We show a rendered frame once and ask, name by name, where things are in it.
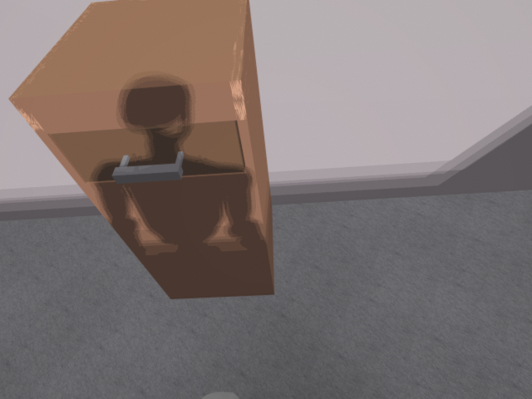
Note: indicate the handle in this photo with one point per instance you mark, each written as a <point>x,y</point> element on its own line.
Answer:
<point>147,173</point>

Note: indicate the cabinet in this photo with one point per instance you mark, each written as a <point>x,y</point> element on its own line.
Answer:
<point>140,63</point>

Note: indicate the drawer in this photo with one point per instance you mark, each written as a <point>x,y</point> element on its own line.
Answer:
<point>209,148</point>

